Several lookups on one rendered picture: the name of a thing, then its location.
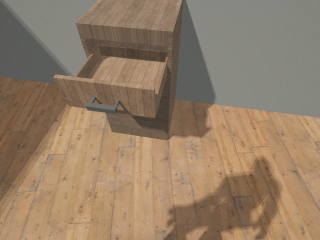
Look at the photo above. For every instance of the cabinet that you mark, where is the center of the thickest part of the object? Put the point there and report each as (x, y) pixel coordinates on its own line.
(141, 24)

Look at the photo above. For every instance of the handle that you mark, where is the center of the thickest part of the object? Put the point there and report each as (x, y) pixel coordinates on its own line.
(91, 106)

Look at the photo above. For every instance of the drawer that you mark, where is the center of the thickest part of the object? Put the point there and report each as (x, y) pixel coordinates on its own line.
(134, 76)

